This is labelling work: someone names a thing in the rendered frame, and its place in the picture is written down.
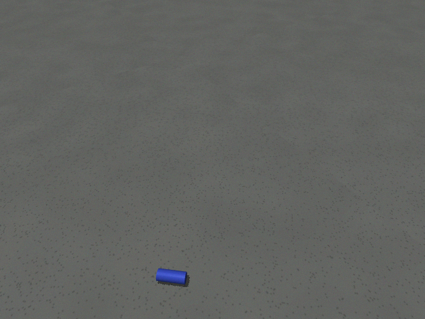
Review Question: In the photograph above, can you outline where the can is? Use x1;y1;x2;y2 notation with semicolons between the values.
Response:
156;268;187;284

